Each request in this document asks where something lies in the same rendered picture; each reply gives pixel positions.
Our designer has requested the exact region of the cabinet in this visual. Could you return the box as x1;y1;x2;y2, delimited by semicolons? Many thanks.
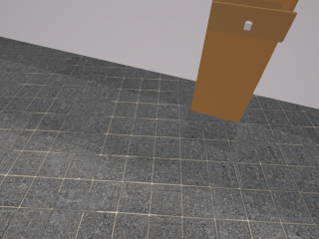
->
190;0;299;123

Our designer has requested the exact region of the drawer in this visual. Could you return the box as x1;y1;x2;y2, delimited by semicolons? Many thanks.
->
207;0;297;43

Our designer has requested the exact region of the handle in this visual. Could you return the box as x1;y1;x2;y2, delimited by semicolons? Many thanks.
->
243;21;252;31

